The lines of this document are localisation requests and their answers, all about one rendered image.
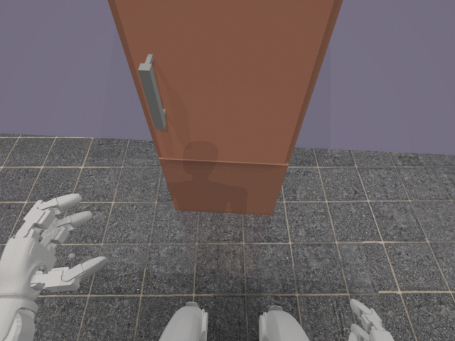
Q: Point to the left robot hand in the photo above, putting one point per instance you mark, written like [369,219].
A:
[24,254]

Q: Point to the robot right thigh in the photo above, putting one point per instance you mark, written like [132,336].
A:
[279,325]

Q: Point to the cupboard door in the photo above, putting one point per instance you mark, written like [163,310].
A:
[231,74]

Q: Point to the robot left thigh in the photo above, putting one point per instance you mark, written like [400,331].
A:
[189,323]

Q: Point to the robot left forearm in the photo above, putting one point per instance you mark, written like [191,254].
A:
[16,318]

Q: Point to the handle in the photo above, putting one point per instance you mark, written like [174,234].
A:
[148,81]

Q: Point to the robot thigh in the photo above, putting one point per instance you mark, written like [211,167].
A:
[189,323]
[279,325]

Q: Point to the right robot hand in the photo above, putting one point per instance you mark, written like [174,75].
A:
[370,321]

